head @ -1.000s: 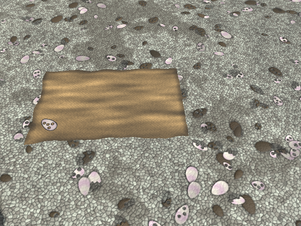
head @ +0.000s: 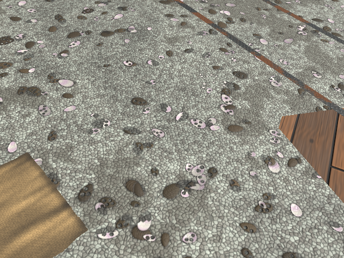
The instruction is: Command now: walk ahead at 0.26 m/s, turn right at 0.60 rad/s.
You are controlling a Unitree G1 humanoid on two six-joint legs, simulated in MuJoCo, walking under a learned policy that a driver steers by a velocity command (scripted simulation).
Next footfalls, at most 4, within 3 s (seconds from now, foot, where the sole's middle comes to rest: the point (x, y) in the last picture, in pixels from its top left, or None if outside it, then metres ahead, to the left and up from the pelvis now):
0.18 right None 0.17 -0.17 -0.78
0.60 left None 0.21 0.06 -0.78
1.36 left None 0.55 0.02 -0.78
1.88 right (184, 193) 0.85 -0.13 -0.78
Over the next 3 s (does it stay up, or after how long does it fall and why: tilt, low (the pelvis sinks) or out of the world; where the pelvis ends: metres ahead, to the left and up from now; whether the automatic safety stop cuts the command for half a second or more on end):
stays up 1.19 0.28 -0.01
